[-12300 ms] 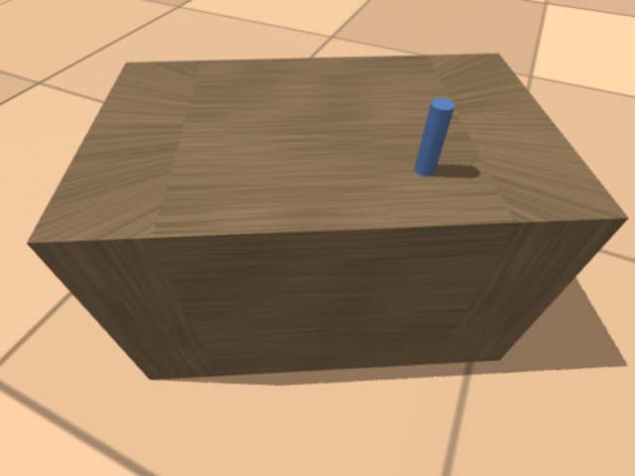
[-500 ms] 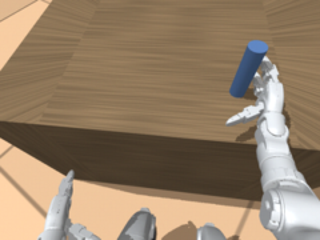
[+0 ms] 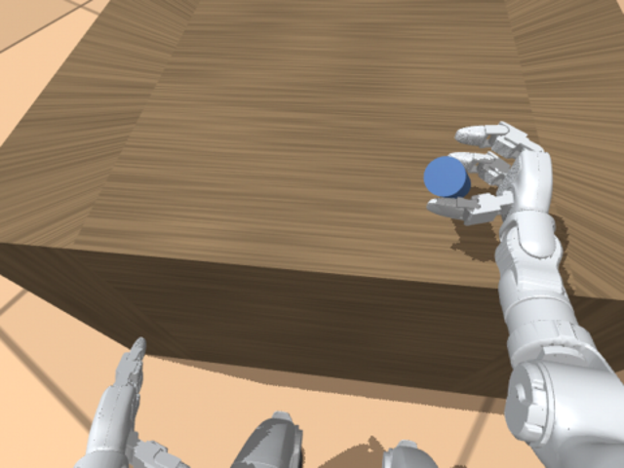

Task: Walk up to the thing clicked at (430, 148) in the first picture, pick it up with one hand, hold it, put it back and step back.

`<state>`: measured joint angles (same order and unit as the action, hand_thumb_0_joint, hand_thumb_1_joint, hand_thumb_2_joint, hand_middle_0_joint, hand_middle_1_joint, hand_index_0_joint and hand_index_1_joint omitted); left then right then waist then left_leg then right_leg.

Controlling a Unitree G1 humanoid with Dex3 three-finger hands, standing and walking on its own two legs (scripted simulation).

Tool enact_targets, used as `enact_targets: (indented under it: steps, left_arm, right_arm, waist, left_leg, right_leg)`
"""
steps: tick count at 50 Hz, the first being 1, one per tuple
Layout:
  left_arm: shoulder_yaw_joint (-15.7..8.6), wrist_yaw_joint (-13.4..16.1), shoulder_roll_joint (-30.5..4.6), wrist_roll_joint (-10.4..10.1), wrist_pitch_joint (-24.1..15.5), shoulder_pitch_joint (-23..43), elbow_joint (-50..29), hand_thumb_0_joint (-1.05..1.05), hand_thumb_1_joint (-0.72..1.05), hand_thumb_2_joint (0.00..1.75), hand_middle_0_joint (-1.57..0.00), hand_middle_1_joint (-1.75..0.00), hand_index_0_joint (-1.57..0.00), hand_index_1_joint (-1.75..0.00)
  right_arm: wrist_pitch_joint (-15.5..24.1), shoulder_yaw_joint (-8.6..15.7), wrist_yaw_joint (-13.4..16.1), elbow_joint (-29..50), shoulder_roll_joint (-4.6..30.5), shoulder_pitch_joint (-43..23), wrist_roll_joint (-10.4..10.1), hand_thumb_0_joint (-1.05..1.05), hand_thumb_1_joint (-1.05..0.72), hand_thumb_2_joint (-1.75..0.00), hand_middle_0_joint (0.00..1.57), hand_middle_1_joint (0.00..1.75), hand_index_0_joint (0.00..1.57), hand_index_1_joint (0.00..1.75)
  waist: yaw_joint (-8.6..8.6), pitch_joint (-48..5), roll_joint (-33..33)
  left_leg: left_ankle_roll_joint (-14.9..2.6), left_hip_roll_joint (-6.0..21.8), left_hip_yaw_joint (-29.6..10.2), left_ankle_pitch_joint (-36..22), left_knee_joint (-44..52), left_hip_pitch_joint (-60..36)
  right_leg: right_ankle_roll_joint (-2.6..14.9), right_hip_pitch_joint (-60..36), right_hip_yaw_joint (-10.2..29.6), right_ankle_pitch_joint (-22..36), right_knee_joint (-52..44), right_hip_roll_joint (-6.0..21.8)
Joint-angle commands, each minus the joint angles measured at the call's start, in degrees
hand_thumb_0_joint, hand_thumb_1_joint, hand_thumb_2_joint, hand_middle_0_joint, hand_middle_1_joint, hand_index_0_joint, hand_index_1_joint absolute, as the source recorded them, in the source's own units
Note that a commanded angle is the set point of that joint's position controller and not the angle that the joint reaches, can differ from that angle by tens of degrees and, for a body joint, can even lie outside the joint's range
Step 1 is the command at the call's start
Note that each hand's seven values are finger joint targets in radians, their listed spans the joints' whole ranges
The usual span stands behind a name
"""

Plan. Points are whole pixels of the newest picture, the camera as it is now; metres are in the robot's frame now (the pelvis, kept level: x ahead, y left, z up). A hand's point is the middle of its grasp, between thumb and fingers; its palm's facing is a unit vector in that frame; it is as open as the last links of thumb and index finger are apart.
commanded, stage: close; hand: right
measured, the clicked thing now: (450, 181) +0.47 -0.11 +0.07
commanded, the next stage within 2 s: settle in 0.12 s
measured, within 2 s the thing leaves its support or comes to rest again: leaves its support in 0.62 s
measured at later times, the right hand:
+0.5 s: hand (473, 170) +0.48 -0.13 +0.08, palm faces +0.04 +1.00 -0.02, open 8.2 cm
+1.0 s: hand (482, 145) +0.48 -0.13 +0.13, palm faces +0.04 +1.00 -0.02, open 8.4 cm
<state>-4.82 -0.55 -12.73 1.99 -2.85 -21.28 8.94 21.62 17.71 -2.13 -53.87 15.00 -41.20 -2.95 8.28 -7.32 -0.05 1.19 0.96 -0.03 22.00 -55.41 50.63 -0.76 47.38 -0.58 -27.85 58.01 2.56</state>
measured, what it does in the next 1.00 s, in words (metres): stands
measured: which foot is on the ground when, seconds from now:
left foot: down 0.00-1.00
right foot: down 0.00-1.00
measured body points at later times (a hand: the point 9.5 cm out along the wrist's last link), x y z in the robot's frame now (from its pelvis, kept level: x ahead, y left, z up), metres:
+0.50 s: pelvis +0.01 +0.00 +0.00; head +0.09 +0.00 +0.45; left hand +0.15 +0.27 -0.03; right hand +0.47 -0.19 +0.09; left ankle +0.04 +0.13 -0.67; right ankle +0.00 -0.13 -0.67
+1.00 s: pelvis +0.01 +0.00 +0.02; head +0.08 +0.00 +0.47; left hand +0.16 +0.27 -0.03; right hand +0.47 -0.18 +0.13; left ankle +0.04 +0.13 -0.67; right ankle +0.00 -0.13 -0.67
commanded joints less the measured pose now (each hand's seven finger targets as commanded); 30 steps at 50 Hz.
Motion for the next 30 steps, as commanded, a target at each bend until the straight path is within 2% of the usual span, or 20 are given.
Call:
enact_targets:
  steps: [1, 2, 3, 4, 5, 6, 7, 10, 11, 12, 13, 15, 16, 17, 19, 20, 24, 26, 28, 30]
  left_arm:
    - [-4.3, 0.4, -7.5, -0.3, -2.5, -2.6, -9.2, 0.00, -0.52, 0.03, -0.04, -0.04, -0.05, -0.03]
    - [-3.6, 0.2, -6.8, -0.4, -2.5, -1.5, -11.5, 0.00, -0.53, 0.03, -0.04, -0.04, -0.05, -0.03]
    - [-4.2, 0.3, -7.2, -0.5, -2.2, -1.2, -10.7, 0.00, -0.53, 0.03, -0.04, -0.04, -0.05, -0.03]
    - [-4.9, 0.4, -8.0, -0.5, -2.0, -1.4, -10.9, 0.00, -0.52, 0.02, -0.04, -0.04, -0.05, -0.03]
    - [-3.5, 0.2, -6.9, -0.3, -1.8, -2.6, -9.7, 0.00, -0.52, 0.02, -0.04, -0.04, -0.05, -0.03]
    - [-3.7, 0.1, -6.3, -0.4, -1.7, -2.8, -8.5, 0.00, -0.54, 0.04, -0.05, -0.06, -0.06, -0.05]
    - [-5.3, 0.4, -8.2, -0.6, -2.0, -0.9, -10.0, 0.00, -0.53, 0.03, -0.04, -0.05, -0.05, -0.03]
    - [-5.6, 0.3, -8.6, -0.4, -1.9, -1.0, -9.4, 0.00, -0.53, 0.03, -0.04, -0.05, -0.05, -0.03]
    - [-4.5, 0.3, -8.6, -0.6, -2.5, 3.3, -13.8, 0.00, -0.53, 0.03, -0.04, -0.05, -0.05, -0.03]
    - [-4.7, 0.5, -7.8, -0.4, -2.3, 0.4, -10.0, 0.00, -0.54, 0.05, -0.05, -0.06, -0.06, -0.05]
    - [-4.7, 0.4, -7.8, -0.3, -2.1, -2.2, -8.1, 0.00, -0.54, 0.05, -0.05, -0.06, -0.06, -0.05]
    - [-5.2, 0.5, -8.4, -0.8, -2.4, 0.7, -12.4, 0.00, -0.54, 0.05, -0.05, -0.05, -0.05, -0.05]
    - [-5.4, 0.5, -8.4, -0.7, -2.1, -2.0, -10.1, 0.00, -0.54, 0.05, -0.05, -0.06, -0.06, -0.05]
    - [-3.8, 0.2, -7.2, -0.6, -1.9, -2.8, -9.0, 0.00, -0.53, 0.04, -0.05, -0.05, -0.06, -0.05]
    - [-2.9, 0.3, -6.2, -0.9, -2.4, -0.6, -9.3, 0.00, -0.54, 0.05, -0.05, -0.06, -0.06, -0.05]
    - [-3.5, 0.4, -6.5, -0.9, -2.4, -1.0, -8.6, 0.00, -0.54, 0.05, -0.05, -0.05, -0.05, -0.05]
    - [-5.1, 1.1, -8.9, -1.0, -2.7, 0.2, -9.5, 0.00, -0.55, 0.05, -0.05, -0.05, -0.05, -0.05]
    - [-5.7, 1.5, -9.6, -1.1, -2.6, -0.6, -7.9, 0.00, -0.55, 0.05, -0.05, -0.05, -0.05, -0.05]
    - [-5.0, 1.8, -9.0, -1.3, -3.0, 1.5, -9.4, 0.00, -0.55, 0.06, -0.05, -0.05, -0.05, -0.05]
    - [-7.9, 2.5, -11.9, -1.3, -2.8, -0.6, -5.9, 0.00, -0.55, 0.06, -0.05, -0.05, -0.05, -0.05]
  right_arm:
    - [1.5, -0.4, -0.2, 9.0, 6.5, -17.2, -0.3, 0.00, 0.04, -0.80, 1.19, 1.05, 1.20, 1.05]
    - [1.6, -1.1, -0.3, 9.0, 6.4, -18.3, 0.0, 0.00, 0.02, -0.84, 1.18, 1.08, 1.20, 1.08]
    - [1.4, 0.3, -0.2, 9.3, 8.6, -17.2, 0.2, 0.00, 0.01, -0.85, 1.21, 1.09, 1.22, 1.09]
    - [1.5, -0.3, -0.3, 11.5, 8.6, -18.4, 0.4, 0.00, 0.00, -0.88, 1.21, 1.12, 1.23, 1.12]
    - [1.2, -1.1, -0.2, 12.2, 8.2, -19.4, 0.4, 0.00, -0.01, -0.90, 1.21, 1.13, 1.23, 1.14]
    - [0.8, -1.8, -0.4, 9.6, 6.3, -18.6, 0.3, 0.00, 0.00, -0.98, 1.13, 1.17, 1.17, 1.17]
    - [0.8, -1.1, -0.5, 11.3, 7.3, -19.6, 0.1, 0.00, -0.01, -0.90, 1.21, 1.12, 1.25, 1.12]
    - [0.7, -1.0, -0.5, 8.4, 7.0, -20.0, 0.3, 0.00, -0.01, -0.89, 1.27, 1.15, 1.29, 1.15]
    - [0.9, 0.3, -0.4, 10.2, 8.7, -21.3, 0.3, 0.00, 0.00, -0.89, 1.27, 1.15, 1.29, 1.15]
    - [0.7, -1.7, -0.6, 6.4, 6.0, -20.8, 0.4, 0.00, 0.03, -0.97, 1.19, 1.18, 1.21, 1.18]
    - [1.0, -1.3, -0.7, 6.9, 6.3, -21.0, 0.1, 0.00, 0.03, -1.01, 1.17, 1.19, 1.21, 1.19]
    - [1.3, -0.1, -1.0, 11.2, 10.1, -22.5, 0.3, 0.00, 0.00, -1.06, 1.16, 1.22, 1.20, 1.22]
    - [0.9, -0.5, -1.2, 8.9, 9.1, -21.6, 0.2, 0.00, -0.01, -1.07, 1.18, 1.24, 1.22, 1.24]
    - [0.8, -1.5, -1.5, 11.3, 7.9, -21.6, -0.1, 0.00, -0.02, -1.09, 1.18, 1.24, 1.22, 1.24]
    - [0.6, 0.9, -1.4, 12.8, 10.8, -24.0, -0.5, 0.00, -0.03, -1.12, 1.20, 1.28, 1.24, 1.28]
    - [0.5, -0.7, -1.4, 13.9, 9.1, -25.0, -0.6, 0.00, -0.04, -1.14, 1.21, 1.29, 1.25, 1.29]
    - [0.3, 0.9, -0.8, 17.8, 12.1, -29.1, -1.2, 0.00, -0.05, -1.18, 1.23, 1.33, 1.28, 1.33]
    - [-0.5, 0.6, -0.4, 15.1, 10.9, -26.5, -1.6, 0.00, -0.05, -1.17, 1.24, 1.33, 1.28, 1.33]
    - [0.0, 0.3, 0.1, 21.2, 12.0, -32.3, -1.8, 0.00, -0.08, -1.16, 1.25, 1.32, 1.29, 1.33]
    - [-0.9, 1.2, 0.6, 17.6, 13.2, -30.2, -1.9, 0.00, -0.11, -1.15, 1.26, 1.31, 1.30, 1.31]
  waist:
    - [0.64, -21.0, 1.4]
    - [1.66, -22.7, 0.3]
    - [0.09, -21.9, 0.5]
    - [0.98, -23.9, 2.1]
    - [-0.13, -22.7, 3.4]
    - [0.73, -21.2, 3.1]
    - [0.92, -21.5, 2.8]
    - [2.01, -22.3, 1.7]
    - [0.80, -24.8, 2.2]
    - [2.17, -21.6, 1.6]
    - [2.15, -20.5, 2.6]
    - [1.05, -26.4, 2.1]
    - [1.63, -25.3, 2.2]
    - [0.64, -24.9, 3.2]
    - [-0.24, -26.7, 5.2]
    - [0.67, -26.7, 4.9]
    - [0.63, -29.8, 3.1]
    - [0.51, -26.1, 1.4]
    - [0.34, -29.1, 2.6]
    - [0.46, -26.8, 1.8]
  left_leg:
    - [-1.40, -2.0, 1.1, -15.1, 5.1, -15.1]
    - [-1.31, -1.9, 0.9, -16.1, 5.2, -16.2]
    - [-1.23, -1.7, 0.8, -14.9, 5.8, -16.8]
    - [-1.39, -1.8, 1.0, -16.1, 5.2, -16.8]
    - [-1.40, -1.7, 0.6, -15.7, 5.7, -16.6]
    - [-1.43, -1.7, 0.7, -16.4, 5.3, -15.7]
    - [-1.53, -1.9, 1.3, -15.6, 5.3, -14.8]
    - [-1.54, -1.8, 1.3, -17.6, 4.8, -15.2]
    - [-1.46, -1.8, 1.2, -17.9, 4.8, -16.1]
    - [-1.53, -1.9, 1.4, -16.5, 4.9, -13.8]
    - [-1.59, -1.9, 1.4, -16.2, 4.9, -13.2]
    - [-1.39, -1.7, 1.0, -17.0, 5.5, -17.0]
    - [-1.35, -1.7, 1.1, -17.2, 5.6, -17.3]
    - [-1.50, -1.7, 1.1, -18.0, 5.4, -18.0]
    - [-1.45, -1.6, 0.9, -19.7, 5.4, -17.7]
    - [-1.61, -1.7, 1.0, -20.1, 5.2, -18.1]
    - [-1.25, -1.5, 0.8, -22.0, 6.2, -21.4]
    - [-1.13, -1.4, 0.8, -20.6, 7.4, -21.9]
    - [-1.15, -1.4, 0.6, -20.3, 8.0, -22.5]
    - [-1.20, -1.6, 0.9, -20.4, 8.7, -22.1]
  right_leg:
    - [1.05, -9.1, 0.6, 17.4, -7.7, -1.7]
    - [1.22, -9.5, 0.6, 17.7, -7.4, -1.7]
    - [1.33, -8.9, 0.3, 16.6, -7.6, -1.8]
    - [0.99, -11.0, 0.6, 18.4, -7.8, -1.6]
    - [1.06, -10.3, 0.0, 17.7, -7.7, -1.9]
    - [0.98, -10.2, 0.1, 18.5, -7.4, -1.9]
    - [0.84, -10.8, 0.8, 18.6, -7.9, -1.5]
    - [0.84, -10.6, 0.9, 20.2, -7.1, -1.5]
    - [0.79, -11.6, 1.1, 21.0, -7.1, -1.4]
    - [0.90, -11.0, 1.1, 19.9, -7.1, -1.3]
    - [0.81, -10.9, 1.1, 19.9, -7.2, -1.2]
    - [1.02, -12.5, 0.8, 19.3, -7.3, -1.5]
    - [1.01, -12.3, 0.5, 19.2, -7.4, -1.6]
    - [0.80, -11.9, 0.6, 20.1, -7.9, -1.7]
    - [0.62, -14.1, 0.3, 22.8, -7.3, -1.8]
    - [0.66, -14.0, 0.5, 22.8, -7.6, -1.8]
    - [1.00, -15.6, 0.2, 23.0, -7.9, -2.0]
    - [1.18, -14.3, 0.1, 21.0, -9.0, -2.2]
    - [1.21, -17.0, 0.0, 21.0, -9.4, -2.0]
    - [1.21, -17.7, 0.2, 21.3, -10.2, -2.0]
